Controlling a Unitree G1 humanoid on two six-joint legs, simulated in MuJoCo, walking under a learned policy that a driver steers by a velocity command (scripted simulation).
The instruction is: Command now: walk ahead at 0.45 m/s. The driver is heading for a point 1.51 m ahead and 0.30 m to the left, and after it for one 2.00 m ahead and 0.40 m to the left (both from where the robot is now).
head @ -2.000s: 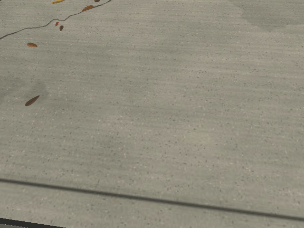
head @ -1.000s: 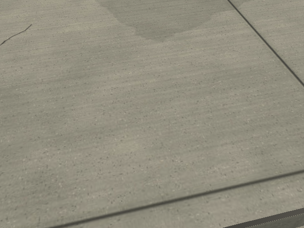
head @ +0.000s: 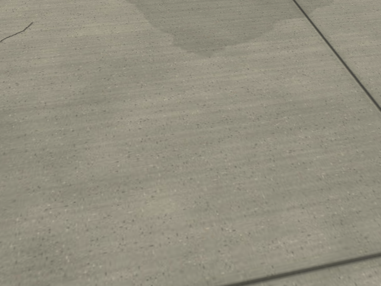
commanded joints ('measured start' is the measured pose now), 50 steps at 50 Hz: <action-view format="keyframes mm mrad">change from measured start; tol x32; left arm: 1 -80 5 -2 -74 -3 11 3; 10 -617 -106 -109 -526 -37 -14 35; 15 317 114 5 -276 -13 38 25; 50 201 84 35 -191 -22 -82 52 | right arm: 1 119 -117 -12 -5 -8 -7 -13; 15 -12 -417 -77 -64 104 -23 31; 38 -586 -48 5 -430 18 63 51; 50 -176 -207 -84 -256 30 50 17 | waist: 1 -7 157 79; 10 -46 63 276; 15 363 214 -440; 17 199 -269 -577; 22 -38 46 -29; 50 -23 72 -46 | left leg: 1 93 279 -179 -64 559 163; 10 22 313 -78 -326 283 98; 14 -228 291 6 159 1713 104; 15 -128 261 -41 464 1623 58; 17 -445 -108 -238 1340 85 -10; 24 -826 41 -249 1635 116 102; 44 -489 -66 118 281 105 97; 48 276 289 -464 186 207 335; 50 113 349 -640 -32 100 398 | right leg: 1 -272 -9 -49 125 -29 11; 8 -1152 -40 52 916 -611 -103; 14 522 116 -95 100 27 -130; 18 588 -284 1043 -790 -161 -210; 27 75 -104 222 -860 119 -59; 45 863 -178 -14 -650 1339 -14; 47 577 -153 -35 -274 1032 -12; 49 -47 105 76 286 -162 23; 50 -110 27 138 244 -50 4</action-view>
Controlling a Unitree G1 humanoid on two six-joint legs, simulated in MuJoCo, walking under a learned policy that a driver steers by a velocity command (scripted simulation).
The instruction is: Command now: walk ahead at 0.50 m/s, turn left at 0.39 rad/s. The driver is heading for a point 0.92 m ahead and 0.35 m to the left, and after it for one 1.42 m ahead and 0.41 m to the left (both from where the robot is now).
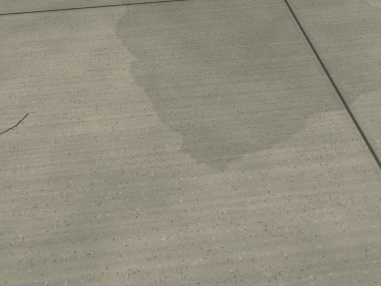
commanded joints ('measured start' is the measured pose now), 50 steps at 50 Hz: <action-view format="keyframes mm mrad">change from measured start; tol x32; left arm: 1 -134 144 27 -177 -4 -53 -27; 15 -537 100 -18 -396 9 19 -65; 21 -28 318 46 -325 59 -12 -2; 50 -219 206 25 -350 11 17 -58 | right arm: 1 109 -96 -33 -9 13 -5 -1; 22 376 -111 -22 -157 42 -38 -17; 43 -168 -84 -2 -326 -28 35 76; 50 279 -298 -83 -225 -3 23 6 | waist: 1 -31 -3 -6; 18 -15 99 -65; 22 41 -320 -455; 27 -17 -72 -36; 50 -131 107 -230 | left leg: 1 340 401 -612 -321 83 239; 19 295 196 -401 56 800 -49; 22 -240 3 -226 750 -334 -94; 23 -311 88 -230 818 -243 -98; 46 14 45 31 7 -61 -20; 49 648 492 -915 -240 -75 198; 50 596 456 -720 -221 70 177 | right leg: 1 -557 -78 142 342 99 5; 19 -62 -10 64 -585 323 2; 22 456 -520 823 -691 199 -200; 34 -9 -322 81 -911 318 -136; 46 173 -316 -193 -414 936 -39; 48 -421 -163 -197 188 45 55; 50 -693 -112 73 359 -67 63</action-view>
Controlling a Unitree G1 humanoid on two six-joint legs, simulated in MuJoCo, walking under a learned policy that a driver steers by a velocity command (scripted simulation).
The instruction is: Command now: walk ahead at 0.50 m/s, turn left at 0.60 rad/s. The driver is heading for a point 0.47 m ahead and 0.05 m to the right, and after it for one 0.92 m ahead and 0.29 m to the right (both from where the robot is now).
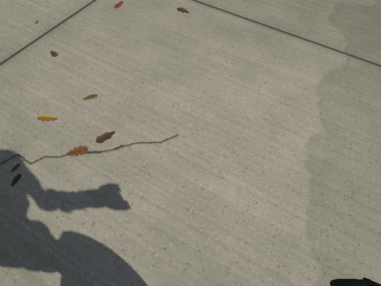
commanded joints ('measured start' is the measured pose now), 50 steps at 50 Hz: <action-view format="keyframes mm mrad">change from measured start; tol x16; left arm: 1 -132 92 9 -173 -6 -40 -10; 18 -397 58 -8 -213 5 -5 -33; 24 122 209 46 -87 33 -33 11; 28 -75 106 26 -88 -13 -16 -20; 50 103 26 20 -107 -49 -29 -3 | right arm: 1 289 -206 -72 27 27 0 -38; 25 461 -68 -8 130 41 -61 -40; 44 -126 -69 31 -29 16 -43 -21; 50 286 -300 -36 37 -27 -65 -70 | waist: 1 -131 72 -134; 22 -10 72 -42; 25 20 -310 -326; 28 -31 -9 -45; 37 -30 -47 12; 47 -56 -65 -46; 50 -117 312 -304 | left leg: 1 597 333 -538 -338 202 212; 7 310 181 -324 -428 377 165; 18 491 216 -306 -426 422 98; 22 498 191 -242 -193 780 41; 24 220 64 -133 342 421 -11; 25 -52 -104 -104 599 -288 -46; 26 -152 -21 -168 655 -246 -33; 43 -86 68 -78 -20 161 -159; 48 345 51 -108 -214 55 -91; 50 726 493 -733 -381 -276 57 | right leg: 1 -593 16 143 287 99 -20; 5 -388 -4 143 121 129 3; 18 -431 57 109 -398 432 -49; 23 96 131 86 -537 320 -148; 25 477 -278 873 -714 241 -349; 29 118 -103 546 -789 350 -277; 36 24 -19 413 -865 475 -292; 48 4 58 462 -468 620 -165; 49 -93 125 369 -197 443 -135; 50 -381 268 240 35 -91 -109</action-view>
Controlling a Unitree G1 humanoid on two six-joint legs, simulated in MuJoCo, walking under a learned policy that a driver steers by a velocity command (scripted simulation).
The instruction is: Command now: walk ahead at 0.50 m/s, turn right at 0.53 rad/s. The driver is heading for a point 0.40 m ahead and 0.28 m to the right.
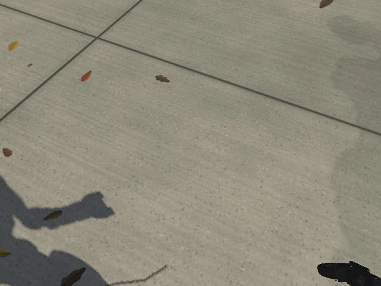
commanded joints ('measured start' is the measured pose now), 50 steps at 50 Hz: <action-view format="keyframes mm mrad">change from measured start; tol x32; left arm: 1 41 92 7 -106 8 -6 7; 20 -485 26 -29 -249 40 39 -80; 26 -35 198 44 -139 66 22 -24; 50 -128 92 -25 -13 -2 1 36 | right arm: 1 305 -254 -89 10 -6 11 -24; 50 306 -99 -49 135 13 30 -27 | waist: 1 -125 213 -219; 21 -143 90 72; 27 -2 -240 -340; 50 -140 -12 -59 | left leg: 1 615 458 -743 -268 -483 189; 6 338 259 -198 -329 0 112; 19 437 269 147 -354 252 105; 24 519 278 243 37 819 75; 27 -228 -3 136 887 -430 -42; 28 -335 40 -9 912 -355 -36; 50 295 59 -19 -140 290 63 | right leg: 1 -571 -49 -87 552 -72 -22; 16 -573 -175 -191 200 436 36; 24 -250 -23 -335 -43 184 -102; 27 450 -464 574 -314 118 -327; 34 -47 -272 2 -330 1114 -200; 50 33 -210 -30 -47 1004 -46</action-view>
